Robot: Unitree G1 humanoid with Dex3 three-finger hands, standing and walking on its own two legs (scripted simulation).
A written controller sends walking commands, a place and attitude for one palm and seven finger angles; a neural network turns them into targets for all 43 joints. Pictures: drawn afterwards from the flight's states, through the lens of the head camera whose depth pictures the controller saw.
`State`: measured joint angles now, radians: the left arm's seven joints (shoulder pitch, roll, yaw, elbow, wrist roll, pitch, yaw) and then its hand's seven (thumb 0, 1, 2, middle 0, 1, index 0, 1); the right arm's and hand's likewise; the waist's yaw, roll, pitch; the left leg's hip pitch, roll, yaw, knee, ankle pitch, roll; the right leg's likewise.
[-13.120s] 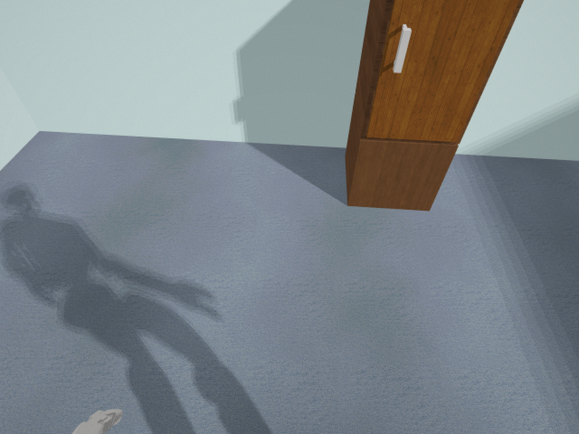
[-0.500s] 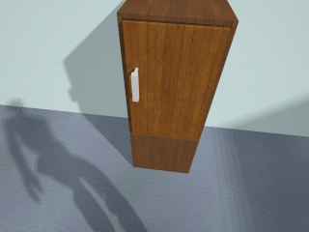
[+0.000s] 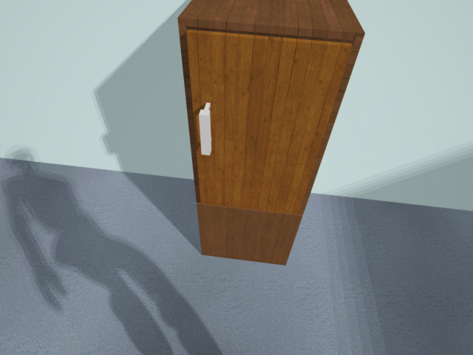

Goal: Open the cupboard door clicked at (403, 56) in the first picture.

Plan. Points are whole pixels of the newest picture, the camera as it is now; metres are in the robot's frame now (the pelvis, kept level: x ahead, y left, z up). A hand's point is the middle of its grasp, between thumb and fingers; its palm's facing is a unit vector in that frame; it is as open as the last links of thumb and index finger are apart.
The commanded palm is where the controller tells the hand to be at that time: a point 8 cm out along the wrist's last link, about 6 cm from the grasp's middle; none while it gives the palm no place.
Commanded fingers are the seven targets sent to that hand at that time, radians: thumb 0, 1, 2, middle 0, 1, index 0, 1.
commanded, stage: look again from close up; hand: left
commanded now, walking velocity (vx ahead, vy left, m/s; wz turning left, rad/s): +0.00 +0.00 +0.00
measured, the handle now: (207, 128) +0.66 +0.12 +0.01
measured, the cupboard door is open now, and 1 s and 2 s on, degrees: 0 0 0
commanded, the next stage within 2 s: shuffle to correct the standing spot in 0.22 s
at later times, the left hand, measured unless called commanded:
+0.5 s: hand out of the picture -0.02 +0.14 -0.18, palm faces +0.03 -0.99 -0.13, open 7.4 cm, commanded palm none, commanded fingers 0.00 0.90 0.90 -0.20 -0.30 -0.20 -0.30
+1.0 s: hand out of the picture +0.08 +0.11 -0.18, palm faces -0.01 -0.99 -0.13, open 7.4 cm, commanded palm none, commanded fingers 0.00 0.90 0.90 -0.20 -0.30 -0.20 -0.30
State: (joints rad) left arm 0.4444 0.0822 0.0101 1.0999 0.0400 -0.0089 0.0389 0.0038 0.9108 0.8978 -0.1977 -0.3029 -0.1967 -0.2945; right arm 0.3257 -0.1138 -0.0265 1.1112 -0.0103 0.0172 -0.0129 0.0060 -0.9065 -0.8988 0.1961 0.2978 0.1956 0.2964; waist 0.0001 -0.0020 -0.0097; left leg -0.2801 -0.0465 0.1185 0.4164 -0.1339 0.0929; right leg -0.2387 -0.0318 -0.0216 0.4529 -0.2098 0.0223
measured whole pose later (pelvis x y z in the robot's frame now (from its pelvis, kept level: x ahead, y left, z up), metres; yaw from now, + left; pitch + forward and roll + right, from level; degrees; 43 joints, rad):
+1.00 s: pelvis +0.10 -0.03 +0.00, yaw -3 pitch +1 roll +0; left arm 0.35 0.07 0.01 1.08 0.03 -0.01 0.05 0.01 0.92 0.90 -0.20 -0.30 -0.20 -0.29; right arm 0.30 -0.10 -0.01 1.12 0.00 -0.01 -0.06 0.02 -0.93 -0.90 0.20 0.30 0.20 0.30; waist -0.01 -0.01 0.04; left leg -0.20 0.00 0.13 0.51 -0.29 0.04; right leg -0.16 -0.01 -0.03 0.50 -0.31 0.01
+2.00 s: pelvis +0.07 -0.06 +0.00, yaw -2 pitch +0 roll +1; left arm 0.30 0.16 -0.02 1.10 0.02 -0.02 0.02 0.01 0.91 0.90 -0.20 -0.30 -0.20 -0.29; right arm 0.28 -0.15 0.02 1.11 -0.01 -0.02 -0.02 0.01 -0.91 -0.90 0.20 0.30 0.20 0.30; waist 0.00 0.00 0.04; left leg -0.20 0.01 0.09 0.45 -0.25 0.01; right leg -0.18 0.00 -0.08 0.47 -0.29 -0.04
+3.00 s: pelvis +0.06 -0.07 -0.03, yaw -2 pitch +8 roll +2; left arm 0.27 0.17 0.15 0.22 -0.22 -0.43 -0.18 0.01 0.78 0.84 -0.20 -0.39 -0.20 -0.39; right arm 0.17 -0.25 -0.04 0.70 0.01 -0.26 -0.03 0.01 -0.91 -0.90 0.20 0.30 0.20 0.30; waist -0.02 0.01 -0.10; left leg -0.53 0.00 0.07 0.75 -0.36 0.00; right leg -0.53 -0.03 -0.08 0.80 -0.42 -0.05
